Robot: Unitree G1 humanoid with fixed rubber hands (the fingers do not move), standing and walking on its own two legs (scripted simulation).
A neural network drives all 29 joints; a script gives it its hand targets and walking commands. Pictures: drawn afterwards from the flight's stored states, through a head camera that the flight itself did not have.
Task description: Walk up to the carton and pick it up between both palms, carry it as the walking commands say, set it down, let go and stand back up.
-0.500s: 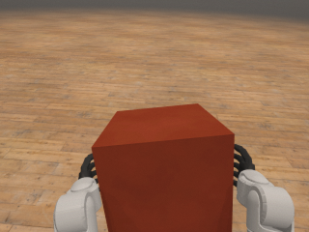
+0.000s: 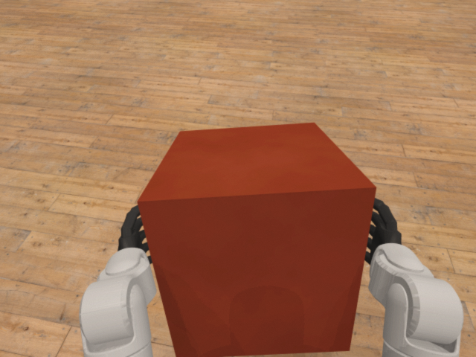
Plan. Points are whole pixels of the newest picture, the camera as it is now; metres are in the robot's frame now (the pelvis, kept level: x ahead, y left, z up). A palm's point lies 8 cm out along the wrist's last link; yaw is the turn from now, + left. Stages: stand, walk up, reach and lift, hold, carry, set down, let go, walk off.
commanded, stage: carry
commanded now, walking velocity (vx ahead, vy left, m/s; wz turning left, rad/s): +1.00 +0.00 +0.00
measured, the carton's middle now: (253, 226) +0.35 +0.00 +0.03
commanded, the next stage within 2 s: none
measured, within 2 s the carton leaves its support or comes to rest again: neither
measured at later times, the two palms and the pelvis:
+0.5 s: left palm (90, 126) +0.56 +0.34 +0.10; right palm (253, 121) +0.55 +0.00 +0.11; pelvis +0.31 +0.17 +0.02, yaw -4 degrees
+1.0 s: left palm (102, 48) +0.93 +0.42 +0.11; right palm (219, 47) +0.91 +0.08 +0.11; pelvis +0.68 +0.26 +0.02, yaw -4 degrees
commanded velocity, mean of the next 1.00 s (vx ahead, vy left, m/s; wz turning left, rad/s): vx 1.00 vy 0.00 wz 0.00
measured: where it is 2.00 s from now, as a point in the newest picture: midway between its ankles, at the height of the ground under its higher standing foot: (190, 150)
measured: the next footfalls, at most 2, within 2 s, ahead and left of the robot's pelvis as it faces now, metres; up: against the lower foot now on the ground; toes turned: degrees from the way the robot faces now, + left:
right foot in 0.02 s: +0.12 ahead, -0.13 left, +0.00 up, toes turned -9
left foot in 0.26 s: +0.34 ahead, +0.28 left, +0.00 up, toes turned +3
